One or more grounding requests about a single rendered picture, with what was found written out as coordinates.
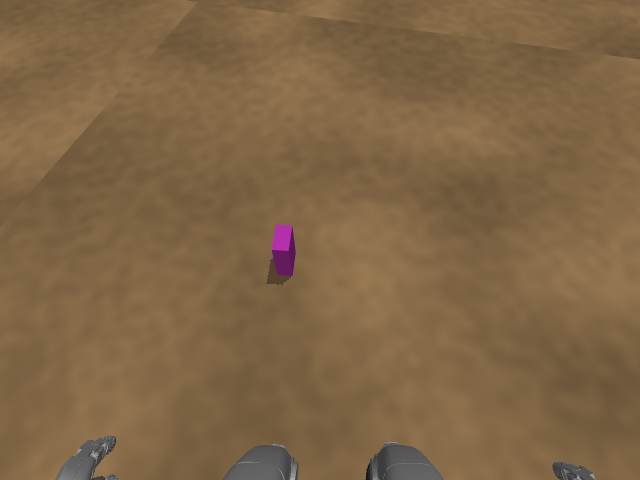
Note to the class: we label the carton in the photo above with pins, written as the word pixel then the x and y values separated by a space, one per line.
pixel 283 250

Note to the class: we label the left robot hand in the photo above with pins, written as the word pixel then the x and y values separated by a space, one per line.
pixel 89 455

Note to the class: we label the right robot hand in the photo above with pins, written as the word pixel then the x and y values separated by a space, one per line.
pixel 566 471

